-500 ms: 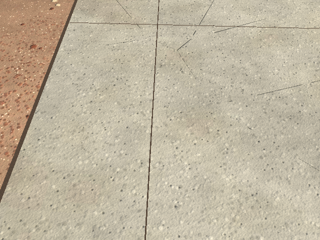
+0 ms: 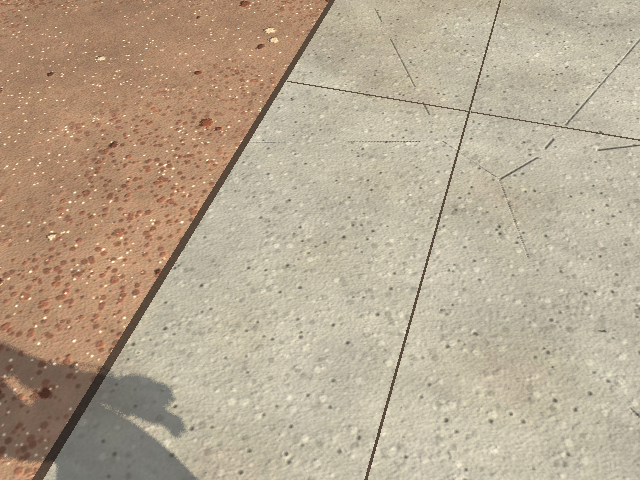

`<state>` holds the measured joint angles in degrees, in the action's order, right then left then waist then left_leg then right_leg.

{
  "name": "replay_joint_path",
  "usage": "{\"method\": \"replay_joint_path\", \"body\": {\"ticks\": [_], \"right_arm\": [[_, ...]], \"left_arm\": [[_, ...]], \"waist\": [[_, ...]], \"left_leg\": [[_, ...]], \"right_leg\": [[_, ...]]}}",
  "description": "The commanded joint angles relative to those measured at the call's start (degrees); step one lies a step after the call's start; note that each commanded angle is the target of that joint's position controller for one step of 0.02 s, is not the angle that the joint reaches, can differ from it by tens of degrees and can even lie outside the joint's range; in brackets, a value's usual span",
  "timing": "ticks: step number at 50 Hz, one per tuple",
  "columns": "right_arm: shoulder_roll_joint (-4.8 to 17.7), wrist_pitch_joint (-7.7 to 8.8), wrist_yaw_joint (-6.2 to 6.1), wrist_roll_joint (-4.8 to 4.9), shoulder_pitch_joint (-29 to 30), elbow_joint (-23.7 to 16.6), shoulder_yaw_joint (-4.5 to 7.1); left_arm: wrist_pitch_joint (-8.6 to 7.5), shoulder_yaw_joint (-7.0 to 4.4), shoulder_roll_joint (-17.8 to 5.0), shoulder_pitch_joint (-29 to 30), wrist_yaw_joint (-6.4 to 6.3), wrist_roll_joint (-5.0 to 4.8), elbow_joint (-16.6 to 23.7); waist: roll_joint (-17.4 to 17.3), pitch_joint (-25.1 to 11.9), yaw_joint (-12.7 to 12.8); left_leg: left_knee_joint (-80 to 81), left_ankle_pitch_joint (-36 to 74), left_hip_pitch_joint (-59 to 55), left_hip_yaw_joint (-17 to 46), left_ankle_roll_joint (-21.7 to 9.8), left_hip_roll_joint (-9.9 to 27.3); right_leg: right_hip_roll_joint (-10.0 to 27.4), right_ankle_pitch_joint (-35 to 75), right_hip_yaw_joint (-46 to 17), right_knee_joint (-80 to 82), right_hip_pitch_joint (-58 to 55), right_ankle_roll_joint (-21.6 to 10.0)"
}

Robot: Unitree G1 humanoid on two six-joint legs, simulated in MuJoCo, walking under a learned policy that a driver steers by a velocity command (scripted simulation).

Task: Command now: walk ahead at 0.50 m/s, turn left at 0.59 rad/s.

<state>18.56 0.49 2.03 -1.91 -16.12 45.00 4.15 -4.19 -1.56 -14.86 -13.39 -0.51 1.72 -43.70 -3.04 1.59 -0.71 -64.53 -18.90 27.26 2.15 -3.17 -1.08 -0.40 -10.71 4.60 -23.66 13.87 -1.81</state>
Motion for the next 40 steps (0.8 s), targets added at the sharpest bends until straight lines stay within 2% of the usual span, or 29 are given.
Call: {"method": "replay_joint_path", "body": {"ticks": [1,5,8,12,14,15,16,17,18,19,20,21,22,23,24,27,30,35,38,40], "right_arm": [[1.8,-0.52,1.10,-0.21,0.3,-4.2,0.16],[0.7,-0.58,1.83,-0.10,7.6,-6.9,-0.49],[-1.0,-0.10,2.46,-0.03,12.9,-8.6,-1.51],[-0.7,0.15,2.24,-0.56,16.6,-9.6,-1.88],[0.1,0.55,1.56,-1.06,14.8,-9.0,-1.56],[0.6,1.07,1.16,-1.32,9.8,-7.4,-1.15],[1.8,1.77,0.57,-1.84,0.7,-4.0,-0.41],[6.0,2.14,-0.35,-2.65,-9.1,-2.0,0.83],[12.6,1.90,-1.11,-1.41,-9.5,-2.0,2.14],[11.3,1.56,-1.64,0.68,-9.5,-2.2,2.30],[8.4,1.80,-2.03,0.69,-5.6,-1.4,1.46],[4.8,2.27,-1.91,0.48,-3.0,-1.0,0.46],[2.8,2.78,-1.89,0.57,-0.8,-0.9,-0.18],[1.2,3.19,-1.90,0.73,0.8,-0.8,-0.74],[0.7,3.78,-1.88,0.71,0.6,-0.4,-0.93],[1.8,5.00,-2.00,0.97,-1.2,1.4,-0.55],[1.2,5.38,-2.12,0.85,-3.2,2.9,-0.72],[1.2,5.63,-2.76,0.99,-5.6,5.1,-0.99],[1.9,5.14,-3.41,0.78,-8.5,7.1,-0.95],[3.2,4.74,-3.81,0.57,-8.1,7.5,-0.78]], "left_arm": [[-1.78,-1.95,-6.6,-3.8,0.37,-0.72,1.0],[-1.71,-2.32,-6.7,-5.5,0.54,-0.58,-0.6],[-1.70,-2.43,-7.0,-6.9,0.70,-0.55,-1.8],[-0.92,-2.79,-8.7,-10.7,0.60,-0.55,-4.4],[-0.11,-2.93,-10.0,-11.6,0.45,-0.57,-5.8],[0.32,-2.89,-10.5,-11.8,0.36,-0.64,-6.3],[0.63,-2.46,-9.7,-11.9,0.25,-0.87,-6.4],[0.52,-1.51,-7.2,-11.7,0.30,-0.88,-4.2],[0.47,-0.42,-1.7,-15.8,1.33,-1.57,-1.6],[0.87,-2.17,-8.2,-8.8,0.80,-0.61,-1.8],[0.48,-1.98,-6.9,-5.9,1.03,-1.63,-1.0],[0.15,-1.54,-5.6,-6.1,1.19,-1.94,-1.8],[0.74,-1.63,-5.1,-7.1,1.31,-1.41,-3.0],[1.72,-1.58,-4.6,-9.7,1.55,-0.66,-4.3],[2.45,-1.71,-4.1,-10.5,1.87,-0.36,-5.0],[3.31,-2.00,-3.1,-7.2,2.69,-0.36,-4.5],[3.40,-2.11,-2.7,-1.4,2.84,-0.32,-3.1],[2.92,-1.04,-1.2,7.7,3.64,0.01,-0.1],[2.75,-0.66,-1.0,11.7,4.08,0.16,2.0],[2.80,-0.91,-1.6,10.3,3.91,0.18,2.1]], "waist": [[8.9,-1.1,0.5],[8.2,0.9,1.5],[8.1,2.0,2.6],[8.4,3.2,3.6],[8.7,1.8,2.3],[8.3,-1.3,-0.1],[6.1,-6.7,-4.0],[0.4,-14.5,-7.8],[-13.4,-20.3,-4.3],[-3.3,-17.7,-6.9],[-1.9,-10.0,-4.6],[0.5,-5.8,-2.4],[0.5,-3.6,-0.4],[-0.8,-2.9,1.3],[-1.4,-2.8,1.7],[-0.8,0.0,2.0],[-0.1,2.7,0.8],[-0.2,4.6,-1.2],[0.1,5.2,-2.2],[-1.0,3.4,-0.9]], "left_leg": [[-0.8,4.3,9.8,1.8,1.0,3.8],[7.1,11.5,13.8,0.1,2.1,4.8],[18.6,16.6,9.2,-2.2,1.4,4.5],[28.0,11.7,3.8,-5.9,-1.2,2.6],[31.1,6.3,-0.9,-7.6,-3.2,0.0],[33.9,5.8,-7.4,-8.1,-4.5,-2.0],[37.3,8.3,-19.9,-7.9,-5.8,-3.4],[37.9,2.3,-35.4,5.7,-8.4,8.3],[44.3,4.8,-48.4,34.9,-15.9,25.1],[46.0,10.8,-45.3,34.3,-15.4,23.2],[45.8,17.9,-38.6,23.3,-13.8,21.0],[47.5,23.4,-31.1,16.9,-11.5,18.3],[49.3,24.9,-26.2,12.1,-9.2,16.0],[51.2,24.8,-22.3,8.4,-7.8,14.5],[52.7,25.1,-20.5,6.7,-7.5,14.1],[56.8,23.3,-20.1,2.4,-7.3,13.7],[58.5,23.6,-22.0,-1.6,-6.6,13.3],[58.2,29.9,-25.5,-8.3,-5.1,12.9],[55.0,38.3,-31.3,-10.7,-4.2,14.2],[49.1,54.1,-34.3,-12.6,-3.2,14.8]], "right_leg": [[15.8,9.5,-11.8,13.9,-7.7,-7.2],[14.9,13.3,-4.2,15.4,-9.3,-7.2],[13.7,14.5,0.4,15.4,-8.3,-6.2],[15.7,19.6,2.1,13.7,-11.9,-5.5],[16.3,34.5,3.4,7.2,-15.3,-5.2],[15.8,42.3,4.8,-0.5,-15.8,-4.7],[13.9,41.3,7.1,-12.0,-12.0,-3.5],[12.0,21.7,7.4,-28.6,-0.2,-2.3],[1.2,-21.8,5.3,-47.4,20.7,0.4],[2.2,-18.7,-4.1,-51.7,25.5,-0.2],[4.4,-13.4,-5.6,-50.8,26.8,-1.0],[5.8,-10.2,-6.1,-46.4,23.9,-1.2],[6.5,-9.0,-6.4,-43.2,20.7,-1.0],[6.5,-8.0,-6.8,-41.5,17.2,-0.6],[5.9,-7.0,-6.8,-41.1,15.5,-0.4],[5.6,-1.2,-7.3,-39.0,19.9,0.0],[5.4,5.0,-7.7,-34.0,25.5,0.5],[4.5,12.4,-2.5,-20.0,24.6,-0.3],[3.2,9.8,0.9,-14.1,23.8,-2.4],[0.3,4.9,3.3,-12.2,19.5,-4.6]]}}
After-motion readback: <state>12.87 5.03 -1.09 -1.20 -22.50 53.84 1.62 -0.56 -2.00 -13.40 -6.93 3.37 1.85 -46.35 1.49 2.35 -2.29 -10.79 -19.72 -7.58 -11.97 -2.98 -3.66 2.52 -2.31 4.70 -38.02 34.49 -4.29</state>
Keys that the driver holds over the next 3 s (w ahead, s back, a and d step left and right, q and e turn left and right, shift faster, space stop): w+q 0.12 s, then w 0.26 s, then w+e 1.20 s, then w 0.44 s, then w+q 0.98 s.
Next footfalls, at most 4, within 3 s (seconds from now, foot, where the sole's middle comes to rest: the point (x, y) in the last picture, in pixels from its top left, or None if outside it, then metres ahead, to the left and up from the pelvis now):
0.32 left None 0.30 0.15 -0.78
0.88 right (345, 422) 0.61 0.01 -0.78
1.38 left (293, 299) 0.93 0.12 -0.78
1.88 right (416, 259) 1.05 -0.20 -0.78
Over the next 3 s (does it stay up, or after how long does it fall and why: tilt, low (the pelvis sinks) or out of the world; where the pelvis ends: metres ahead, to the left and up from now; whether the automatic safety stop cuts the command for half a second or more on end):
stays up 1.51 -0.32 -0.02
